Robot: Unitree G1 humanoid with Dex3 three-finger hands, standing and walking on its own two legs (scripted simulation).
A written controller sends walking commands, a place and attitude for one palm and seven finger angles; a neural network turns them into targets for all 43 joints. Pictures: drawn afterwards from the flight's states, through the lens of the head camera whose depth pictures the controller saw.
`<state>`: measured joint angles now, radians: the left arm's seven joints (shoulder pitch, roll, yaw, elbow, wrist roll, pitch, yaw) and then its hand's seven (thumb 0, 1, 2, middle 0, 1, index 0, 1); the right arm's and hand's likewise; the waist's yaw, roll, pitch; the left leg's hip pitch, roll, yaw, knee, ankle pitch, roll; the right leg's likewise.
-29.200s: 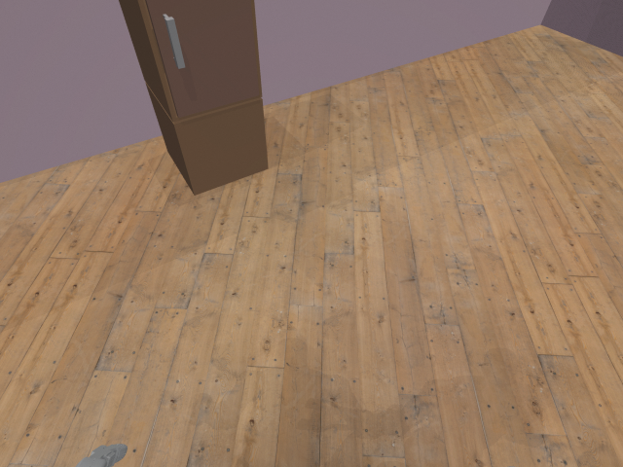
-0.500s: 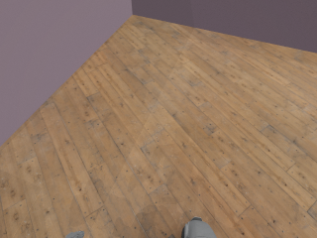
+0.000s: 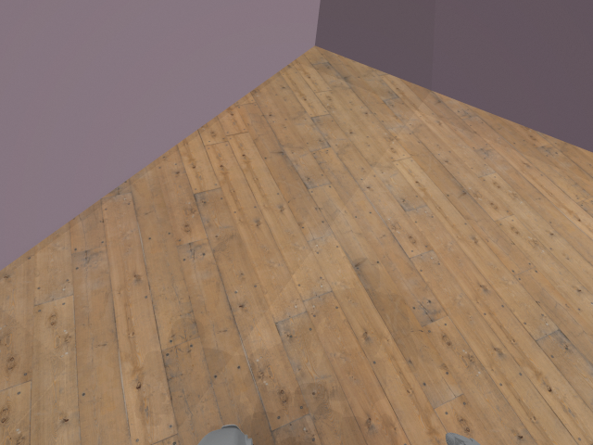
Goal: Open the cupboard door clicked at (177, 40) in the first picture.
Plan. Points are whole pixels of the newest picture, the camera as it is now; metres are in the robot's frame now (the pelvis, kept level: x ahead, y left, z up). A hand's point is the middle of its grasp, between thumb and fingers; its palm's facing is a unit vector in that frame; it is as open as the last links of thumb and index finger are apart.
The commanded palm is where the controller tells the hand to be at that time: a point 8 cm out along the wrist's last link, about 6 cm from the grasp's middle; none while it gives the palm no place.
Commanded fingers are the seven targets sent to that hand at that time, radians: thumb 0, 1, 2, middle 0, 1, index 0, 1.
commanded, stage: turn to face it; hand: left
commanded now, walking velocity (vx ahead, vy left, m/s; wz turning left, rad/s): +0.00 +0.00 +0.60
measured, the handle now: out of the picture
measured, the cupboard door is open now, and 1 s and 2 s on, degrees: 48 48 48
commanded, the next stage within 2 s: none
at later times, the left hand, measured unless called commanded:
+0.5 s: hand out of the picture +0.07 +0.16 -0.13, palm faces +0.27 -0.91 -0.31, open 7.4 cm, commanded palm none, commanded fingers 0.00 0.90 0.90 -0.20 -0.30 -0.20 -0.30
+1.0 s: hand out of the picture +0.04 +0.16 -0.14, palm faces +0.58 -0.76 -0.29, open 7.4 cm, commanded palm none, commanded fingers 0.00 0.90 0.90 -0.20 -0.30 -0.20 -0.30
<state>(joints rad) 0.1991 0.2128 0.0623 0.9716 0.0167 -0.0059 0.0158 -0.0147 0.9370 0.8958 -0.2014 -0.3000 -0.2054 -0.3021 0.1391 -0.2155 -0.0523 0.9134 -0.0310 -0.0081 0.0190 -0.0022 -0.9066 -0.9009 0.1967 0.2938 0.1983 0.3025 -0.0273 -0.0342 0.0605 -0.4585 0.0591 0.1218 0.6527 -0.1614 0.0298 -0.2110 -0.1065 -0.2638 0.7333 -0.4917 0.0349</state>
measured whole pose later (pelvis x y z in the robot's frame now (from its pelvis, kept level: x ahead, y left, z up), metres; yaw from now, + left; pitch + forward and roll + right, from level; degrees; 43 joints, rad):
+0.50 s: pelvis +0.05 -0.06 +0.02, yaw +18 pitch +2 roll +1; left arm 0.19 0.22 0.04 0.87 0.03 0.03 0.02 0.01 0.91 0.90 -0.20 -0.30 -0.20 -0.30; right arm 0.18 -0.26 -0.09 0.92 -0.02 0.07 0.02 0.00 -0.90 -0.90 0.20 0.29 0.20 0.30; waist -0.02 0.04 0.08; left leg -0.57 -0.04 -0.04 0.99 -0.42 -0.04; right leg -0.26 -0.06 -0.06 0.57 -0.34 0.01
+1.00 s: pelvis +0.08 -0.08 +0.02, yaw +36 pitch +1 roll +0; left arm 0.14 0.27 0.07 0.85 0.02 0.06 0.01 0.01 0.91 0.90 -0.20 -0.30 -0.20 -0.30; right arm 0.13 -0.24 -0.05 0.88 -0.03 0.04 0.01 0.00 -0.90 -0.90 0.20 0.29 0.21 0.30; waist 0.00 0.01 0.10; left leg -0.34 -0.01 -0.08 0.56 -0.24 -0.02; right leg -0.43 -0.06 -0.01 0.85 -0.44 0.07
